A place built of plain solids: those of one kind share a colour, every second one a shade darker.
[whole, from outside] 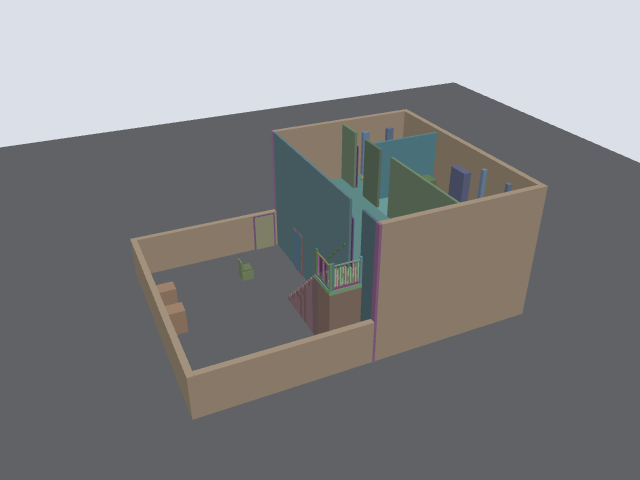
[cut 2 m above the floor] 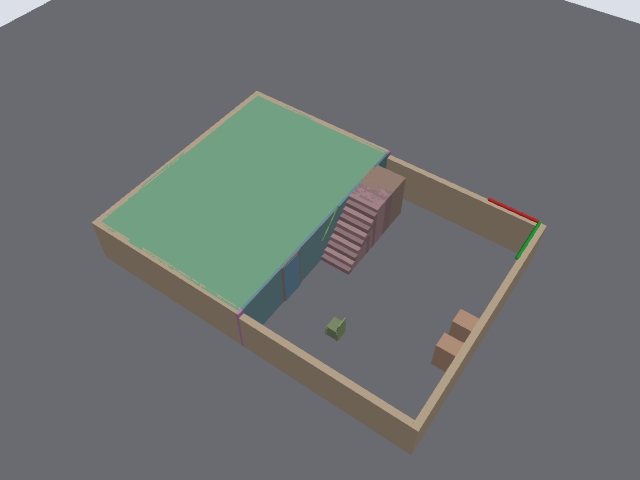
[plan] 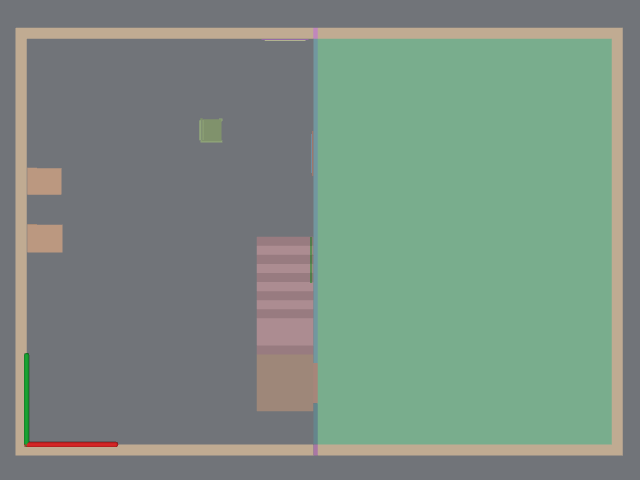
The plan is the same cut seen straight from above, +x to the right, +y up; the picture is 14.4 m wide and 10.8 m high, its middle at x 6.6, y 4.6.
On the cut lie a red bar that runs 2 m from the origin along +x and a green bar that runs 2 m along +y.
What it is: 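A house over a walled back yard; in the yard at the foot of the outdoor stair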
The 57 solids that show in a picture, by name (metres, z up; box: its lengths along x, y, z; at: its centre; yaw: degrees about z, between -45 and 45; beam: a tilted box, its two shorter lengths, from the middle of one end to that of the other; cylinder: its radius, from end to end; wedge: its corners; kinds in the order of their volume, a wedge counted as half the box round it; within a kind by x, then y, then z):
{
 "undercroft_block_1": {"box": [6.75, 9.38, 2.73], "at": [9.91, 4.56, 1.31]},
 "wall_1": {"box": [0.25, 9.63, 1.85], "at": [-0.12, 4.56, 0.88]},
 "wall_2": {"box": [6.45, 0.25, 1.85], "at": [3.23, -0.12, 0.88]},
 "wall_3": {"box": [6.45, 0.25, 1.85], "at": [3.23, 9.25, 0.88]},
 "wall_4": {"box": [6.96, 0.25, 5.75], "at": [9.93, -0.12, 2.83]},
 "wall_5": {"box": [6.96, 0.25, 5.75], "at": [9.93, 9.25, 2.83]},
 "wall_6": {"box": [0.25, 9.63, 5.75], "at": [13.29, 4.56, 2.83]},
 "step_1": {"box": [1.27, 0.51, 2.7], "at": [5.81, 1.97, 1.3]},
 "step_2": {"box": [1.27, 0.62, 2.5], "at": [5.81, 2.12, 1.2]},
 "step_3": {"box": [1.27, 0.62, 2.29], "at": [5.81, 2.33, 1.1]},
 "step_4": {"box": [1.27, 0.62, 2.09], "at": [5.81, 2.53, 0.99]},
 "step_5": {"box": [1.27, 0.62, 1.89], "at": [5.81, 2.73, 0.89]},
 "step_6": {"box": [1.27, 0.62, 1.68], "at": [5.81, 2.94, 0.79]},
 "step_7": {"box": [1.27, 0.62, 1.48], "at": [5.81, 3.14, 0.69]},
 "step_8": {"box": [1.27, 0.62, 1.27], "at": [5.81, 3.35, 0.59]},
 "step_9": {"box": [1.27, 0.62, 1.07], "at": [5.81, 3.55, 0.48]},
 "step_10": {"box": [1.27, 0.62, 0.87], "at": [5.81, 3.75, 0.38]},
 "step_11": {"box": [1.27, 0.62, 0.66], "at": [5.81, 3.96, 0.28]},
 "step_12": {"box": [1.27, 0.62, 0.46], "at": [5.81, 4.16, 0.18]},
 "step_13": {"box": [1.27, 0.62, 0.25], "at": [5.81, 4.37, 0.08]},
 "upper_floor_1": {"box": [3.3, 7.24, 0.18], "at": [8.2, 5.63, 2.77]},
 "upper_floor_2": {"box": [3.46, 6.57, 0.18], "at": [11.56, 3.16, 2.77]},
 "upper_floor_3": {"box": [3.46, 2.83, 0.18], "at": [11.56, 7.84, 2.77]},
 "stair_wall_1": {"box": [0.1, 0.93, 5.75], "at": [6.5, 0.47, 2.83]},
 "stair_wall_2": {"box": [0.1, 7.3, 5.75], "at": [6.5, 5.48, 2.83]},
 "head_base_1": {"box": [1.27, 1.28, 2.81], "at": [5.81, 1.38, 1.35]},
 "upper_partition_1": {"box": [0.12, 4.79, 2.75], "at": [9.9, 2.4, 4.18]},
 "upper_partition_2": {"box": [0.12, 1.28, 2.75], "at": [9.9, 6.34, 4.18]},
 "upper_partition_3": {"box": [0.12, 1.25, 2.75], "at": [9.9, 8.5, 4.18]},
 "bin_1": {"box": [0.78, 0.6, 1.27], "at": [0.4, 5.92, 0.59]},
 "bin_2": {"box": [0.8, 0.62, 1.07], "at": [0.41, 4.63, 0.49]},
 "upper_floor_head_1": {"box": [4.66, 1.28, 0.18], "at": [7.51, 1.38, 2.77]},
 "upper_split_wall_1": {"box": [3.21, 0.12, 2.75], "at": [11.56, 6.43, 4.18]},
 "slotfit_study_storage_1": {"box": [0.36, 0.91, 1.94], "at": [12.89, 4.07, 3.78]},
 "slotfit_study_wall_table_1": {"box": [1.09, 0.69, 0.81], "at": [12.31, 6.0, 3.21]},
 "curtains_1": {"box": [0.33, 0.19, 2.11], "at": [11.03, 9.04, 3.97]},
 "curtains_2": {"box": [0.33, 0.19, 2.11], "at": [12.32, 9.04, 3.97]},
 "curtains_3": {"box": [0.19, 0.17, 2.27], "at": [13.07, 1.36, 4.05]},
 "curtains_4": {"box": [0.19, 0.17, 2.27], "at": [13.07, 2.86, 4.05]},
 "back_wall_end_1": {"box": [0.1, 0.25, 5.75], "at": [6.5, -0.12, 2.83]},
 "back_wall_end_2": {"box": [0.1, 0.25, 5.75], "at": [6.5, 9.25, 2.83]},
 "back_wall_sill_1": {"box": [0.1, 0.9, 2.73], "at": [6.5, 1.38, 1.31]},
 "bench_1": {"box": [0.05, 0.45, 0.95], "at": [3.91, 7.07, 0.42]},
 "bench_2": {"box": [0.5, 0.05, 0.48], "at": [4.16, 6.82, 0.19]},
 "bench_3": {"box": [0.45, 0.5, 0.56], "at": [4.16, 7.07, 0.23]},
 "doorleaf_door_1": {"box": [0.043, 0.83, 2.08], "at": [6.7, 2.19, 3.84], "yaw": -13.4},
 "doorleaf_door_2": {"box": [0.04, 0.83, 2.07], "at": [10.08, 8.24, 3.84], "yaw": -10.0},
 "undercroft_leaf_1": {"box": [0.05, 0.88, 2.0], "at": [6.43, 6.55, 0.95]},
 "yard_gate_leaf_1": {"box": [0.92, 0.05, 1.75], "at": [5.81, 9.1, 0.82]},
 "undercroft_frame_1": {"box": [0.03, 1.02, 2.06], "at": [6.44, 6.55, 0.98]},
 "yard_gate_frame_1": {"box": [1.06, 0.03, 1.81], "at": [5.81, 9.11, 0.85]},
 "headland_ahead_guard_newel_1": {"box": [0.09, 0.09, 1.15], "at": [5.32, 0.79, 3.38]},
 "headland_ahead_guard_newel_2": {"box": [0.09, 0.09, 1.15], "at": [6.41, 0.79, 3.38]},
 "headland_side_guard_newel_1": {"box": [0.09, 0.09, 1.15], "at": [5.23, 0.79, 3.38]},
 "headland_side_guard_newel_2": {"box": [0.09, 0.09, 1.15], "at": [5.23, 1.92, 3.38]},
 "headland_ahead_guard_board_1": {"box": [1.09, 0.04, 0.15], "at": [5.86, 0.79, 2.88]},
 "headland_ahead_guard_rail_1": {"box": [1.09, 0.06, 0.044], "at": [5.86, 0.79, 3.83]}
}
